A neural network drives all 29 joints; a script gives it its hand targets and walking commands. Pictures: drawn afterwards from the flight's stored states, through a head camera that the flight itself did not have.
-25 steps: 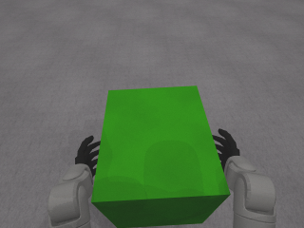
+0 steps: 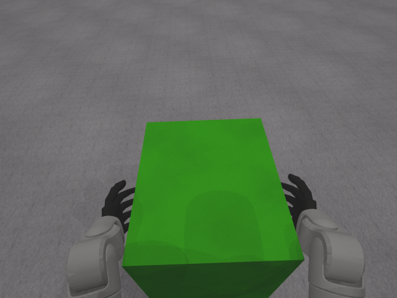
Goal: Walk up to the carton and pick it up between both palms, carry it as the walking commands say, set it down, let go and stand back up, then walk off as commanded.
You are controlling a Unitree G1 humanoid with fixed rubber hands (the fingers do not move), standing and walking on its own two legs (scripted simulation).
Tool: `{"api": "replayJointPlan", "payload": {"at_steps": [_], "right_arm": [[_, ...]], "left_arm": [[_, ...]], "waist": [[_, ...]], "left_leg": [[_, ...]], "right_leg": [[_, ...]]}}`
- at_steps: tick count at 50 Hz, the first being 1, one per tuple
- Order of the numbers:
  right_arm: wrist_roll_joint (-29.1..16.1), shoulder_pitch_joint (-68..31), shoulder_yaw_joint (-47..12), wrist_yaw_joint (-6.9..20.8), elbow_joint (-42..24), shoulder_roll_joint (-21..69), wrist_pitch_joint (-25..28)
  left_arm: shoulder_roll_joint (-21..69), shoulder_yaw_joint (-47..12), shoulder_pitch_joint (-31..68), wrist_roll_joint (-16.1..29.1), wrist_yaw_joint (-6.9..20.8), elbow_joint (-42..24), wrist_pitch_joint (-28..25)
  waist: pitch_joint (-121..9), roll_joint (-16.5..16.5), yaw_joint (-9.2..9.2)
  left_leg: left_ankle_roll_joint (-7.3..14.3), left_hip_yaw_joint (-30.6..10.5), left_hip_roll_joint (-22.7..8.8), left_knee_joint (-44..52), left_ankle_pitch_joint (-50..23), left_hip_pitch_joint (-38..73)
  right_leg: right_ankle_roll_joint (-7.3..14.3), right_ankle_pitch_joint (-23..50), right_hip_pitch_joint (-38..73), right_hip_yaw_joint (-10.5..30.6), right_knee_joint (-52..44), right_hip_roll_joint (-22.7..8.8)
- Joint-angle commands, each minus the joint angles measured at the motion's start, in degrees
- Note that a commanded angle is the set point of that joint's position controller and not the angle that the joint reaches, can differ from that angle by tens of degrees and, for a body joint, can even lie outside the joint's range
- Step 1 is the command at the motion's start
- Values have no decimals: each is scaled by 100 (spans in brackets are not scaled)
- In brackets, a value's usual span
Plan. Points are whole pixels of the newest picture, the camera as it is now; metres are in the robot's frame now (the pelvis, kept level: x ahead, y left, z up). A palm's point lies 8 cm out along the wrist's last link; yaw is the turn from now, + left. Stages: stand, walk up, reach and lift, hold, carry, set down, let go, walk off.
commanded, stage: carry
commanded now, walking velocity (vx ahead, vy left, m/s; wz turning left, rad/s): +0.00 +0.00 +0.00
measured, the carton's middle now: (207, 212) +0.31 +0.00 +0.00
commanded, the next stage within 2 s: hold in 1.68 s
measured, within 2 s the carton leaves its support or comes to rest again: neither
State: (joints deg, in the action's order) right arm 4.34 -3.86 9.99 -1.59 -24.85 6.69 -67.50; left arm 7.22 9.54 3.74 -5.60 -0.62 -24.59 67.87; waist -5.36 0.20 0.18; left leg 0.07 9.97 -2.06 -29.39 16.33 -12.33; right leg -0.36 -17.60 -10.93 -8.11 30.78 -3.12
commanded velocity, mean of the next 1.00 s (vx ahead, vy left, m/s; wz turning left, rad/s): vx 0.00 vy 0.00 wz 0.00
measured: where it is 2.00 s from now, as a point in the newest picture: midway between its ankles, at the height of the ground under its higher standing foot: outside the picture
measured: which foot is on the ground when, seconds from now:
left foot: down 0.00-1.00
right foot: down 0.00-1.00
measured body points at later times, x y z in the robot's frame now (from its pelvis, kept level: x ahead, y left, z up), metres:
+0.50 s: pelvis -0.05 -0.01 -0.01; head -0.07 -0.01 +0.44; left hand +0.21 +0.16 +0.07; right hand +0.22 -0.18 +0.07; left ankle -0.07 +0.09 -0.74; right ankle -0.09 -0.10 -0.74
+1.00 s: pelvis -0.08 -0.01 +0.00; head -0.11 -0.01 +0.44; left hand +0.19 +0.16 +0.05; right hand +0.19 -0.18 +0.06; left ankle -0.07 +0.09 -0.74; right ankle -0.09 -0.10 -0.74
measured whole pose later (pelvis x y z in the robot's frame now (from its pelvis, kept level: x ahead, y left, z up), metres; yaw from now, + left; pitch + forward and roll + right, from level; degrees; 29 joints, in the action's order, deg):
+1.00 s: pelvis -0.08 -0.01 +0.00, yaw +0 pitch +2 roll +0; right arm 7.5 -5.2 10.4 -0.2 -11.1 6.9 -57.0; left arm 6.2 10.2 5.2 -7.9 1.0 -10.8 57.7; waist -6.5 -0.3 -0.1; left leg 1.4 9.8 -2.4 -27.3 12.9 -16.4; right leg 1.4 -16.1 -14.7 -8.7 28.7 -2.5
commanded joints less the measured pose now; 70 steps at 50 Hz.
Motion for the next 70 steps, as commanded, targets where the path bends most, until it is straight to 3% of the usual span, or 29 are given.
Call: {"api": "replayJointPlan", "payload": {"at_steps": [1, 2, 3, 7, 9, 15, 16, 21, 25, 70], "right_arm": [[-1931, -2408, -4273, 1063, -420, 4008, -75], [-1907, -2371, -4247, 1055, -389, 3970, -90], [-1885, -2347, -4225, 1050, -364, 3944, -104], [-1824, -2261, -4162, 1033, -282, 3911, -145], [-1820, -2289, -4149, 1026, -243, 3938, -155], [-1759, -2338, -4084, 1006, -113, 3965, -149], [-1739, -2343, -4079, 1004, -105, 3997, -128], [-1674, -2593, -3959, 1030, 5, 3968, 21], [-1524, -2584, -3813, 1041, 324, 3952, 192], [-825, -2433, -3385, 1069, 1489, 3734, 1825]], "left_arm": [[3963, -4147, 2333, 1868, 1024, -445, 50], [3937, -4128, 2293, 1844, 1023, -396, 69], [3929, -4122, 2290, 1831, 1026, -353, 85], [3951, -4117, 2389, 1865, 1040, -292, 112], [3940, -4092, 2382, 1863, 1031, -282, 119], [3938, -4028, 2406, 1838, 1026, -222, 119], [3952, -4035, 2452, 1855, 1039, -244, 111], [3925, -3892, 2637, 1694, 1020, -52, -52], [3881, -3743, 2626, 1533, 1022, 269, -220], [3613, -3354, 2494, 968, 1009, 1424, -1857]], "waist": [[-1385, 167, -37], [-1331, 289, -47], [-1271, 331, -44], [-1376, -46, 19], [-1402, -146, 15], [-1259, -47, -6], [-1245, -62, -3], [-978, -78, 6], [-891, -104, 7], [-1108, -19, -28]], "left_leg": [[125, -489, -706, 107, -5139, 1438], [172, -499, -775, 99, -5516, 1582], [184, -480, -786, 64, -5582, 1590], [67, -412, -580, -135, -4026, 819], [48, -410, -536, -68, -3438, 669], [137, -545, -713, 40, -3229, 733], [170, -571, -699, -46, -3050, 592], [198, -666, -668, 336, -1844, 362], [227, -707, -679, 514, -1419, 256], [176, -801, -753, 566, -1057, -98]], "right_leg": [[-76, 2883, -65, 78, 14, -329], [-102, 2317, -156, 17, -234, -249], [-102, 2203, -127, -12, -444, -218], [39, 4132, 605, 261, -224, -497], [91, 4314, 628, 341, -128, -604], [119, 3019, 350, 414, -246, -642], [125, 3130, 404, 457, -308, -682], [200, 1957, 184, 535, -469, -680], [210, 1494, 107, 576, -600, -678], [213, 973, -294, 684, -683, -618]]}}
